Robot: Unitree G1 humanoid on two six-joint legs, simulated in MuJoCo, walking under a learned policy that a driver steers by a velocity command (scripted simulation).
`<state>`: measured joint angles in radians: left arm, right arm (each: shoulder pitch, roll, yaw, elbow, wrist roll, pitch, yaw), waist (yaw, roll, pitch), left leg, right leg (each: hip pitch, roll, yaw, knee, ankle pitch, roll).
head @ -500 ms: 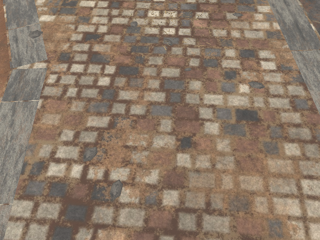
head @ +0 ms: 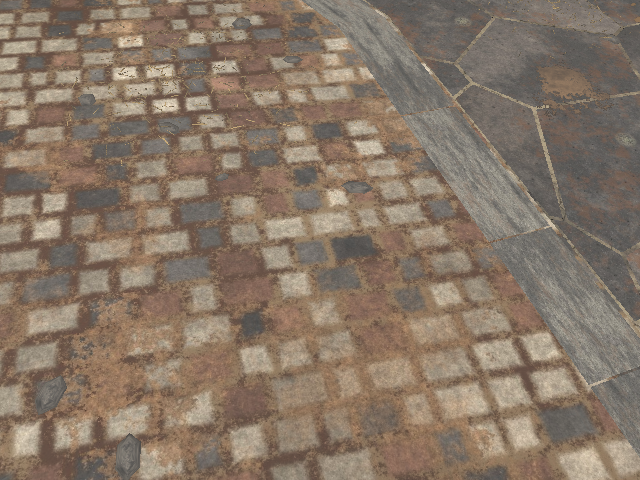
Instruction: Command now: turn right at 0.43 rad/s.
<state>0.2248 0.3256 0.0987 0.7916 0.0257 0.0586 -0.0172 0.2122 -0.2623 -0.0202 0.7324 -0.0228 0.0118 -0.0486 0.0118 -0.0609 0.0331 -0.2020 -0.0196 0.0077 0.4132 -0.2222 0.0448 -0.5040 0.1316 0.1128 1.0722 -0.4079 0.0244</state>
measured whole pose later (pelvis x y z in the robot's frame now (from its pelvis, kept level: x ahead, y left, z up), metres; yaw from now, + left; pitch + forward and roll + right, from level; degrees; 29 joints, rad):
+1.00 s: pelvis +0.15 +0.01 +0.00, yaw -4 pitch +1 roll +0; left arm 0.06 0.24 0.02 0.90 0.03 -0.02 -0.04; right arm 0.51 -0.17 -0.01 1.05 -0.02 -0.09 0.00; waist -0.05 -0.04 0.04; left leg 0.12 -0.06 0.04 0.15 -0.28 0.07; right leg -0.62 -0.06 -0.06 0.80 -0.11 -0.04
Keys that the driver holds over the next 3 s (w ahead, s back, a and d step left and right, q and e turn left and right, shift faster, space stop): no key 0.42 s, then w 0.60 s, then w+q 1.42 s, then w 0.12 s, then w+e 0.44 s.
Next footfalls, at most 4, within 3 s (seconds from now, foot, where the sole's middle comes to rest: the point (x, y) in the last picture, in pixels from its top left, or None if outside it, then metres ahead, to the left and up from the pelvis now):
0.28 right None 0.00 -0.11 -0.78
1.14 right None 0.40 -0.11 -0.78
1.70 left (271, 394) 0.67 0.08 -0.78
2.22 right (285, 263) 1.04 0.07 -0.78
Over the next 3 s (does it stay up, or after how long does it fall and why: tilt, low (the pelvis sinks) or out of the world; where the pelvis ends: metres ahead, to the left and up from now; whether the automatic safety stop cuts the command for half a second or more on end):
stays up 1.11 0.35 0.00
